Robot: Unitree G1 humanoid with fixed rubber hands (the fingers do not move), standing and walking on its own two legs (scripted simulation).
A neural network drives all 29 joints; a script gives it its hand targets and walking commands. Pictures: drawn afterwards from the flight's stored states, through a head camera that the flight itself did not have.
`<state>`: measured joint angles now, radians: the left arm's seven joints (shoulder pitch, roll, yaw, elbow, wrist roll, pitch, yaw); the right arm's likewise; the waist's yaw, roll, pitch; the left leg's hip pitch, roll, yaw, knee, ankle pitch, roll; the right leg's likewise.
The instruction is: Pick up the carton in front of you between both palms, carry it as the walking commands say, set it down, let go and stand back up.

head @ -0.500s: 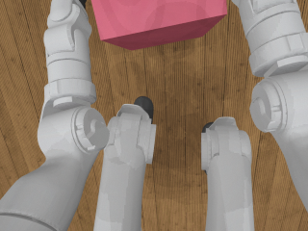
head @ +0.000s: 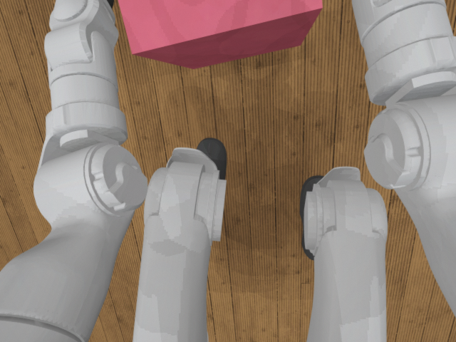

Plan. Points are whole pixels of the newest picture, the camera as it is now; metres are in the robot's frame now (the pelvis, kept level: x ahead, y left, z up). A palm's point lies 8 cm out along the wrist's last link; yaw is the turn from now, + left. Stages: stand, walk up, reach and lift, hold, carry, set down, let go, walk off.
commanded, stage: set down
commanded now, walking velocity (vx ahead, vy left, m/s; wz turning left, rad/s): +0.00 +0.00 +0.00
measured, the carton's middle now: out of the picture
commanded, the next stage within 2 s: let go in 1.68 s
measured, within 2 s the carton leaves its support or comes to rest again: rests again in 0.20 s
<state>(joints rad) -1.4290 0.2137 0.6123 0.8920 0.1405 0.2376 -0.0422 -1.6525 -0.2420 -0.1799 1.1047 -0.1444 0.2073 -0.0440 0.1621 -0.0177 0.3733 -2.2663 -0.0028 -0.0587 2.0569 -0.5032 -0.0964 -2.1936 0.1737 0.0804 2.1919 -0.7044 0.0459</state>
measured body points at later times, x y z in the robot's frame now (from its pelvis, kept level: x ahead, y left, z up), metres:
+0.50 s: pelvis +0.00 +0.00 -0.01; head +0.39 +0.00 +0.19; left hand +0.51 +0.27 -0.21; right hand +0.59 -0.06 -0.22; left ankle +0.13 +0.15 -0.36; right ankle +0.07 -0.11 -0.36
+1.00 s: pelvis -0.01 +0.01 +0.04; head +0.35 +0.04 +0.30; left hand +0.52 +0.29 -0.08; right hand +0.63 -0.06 -0.08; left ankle +0.13 +0.15 -0.36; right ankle +0.07 -0.11 -0.36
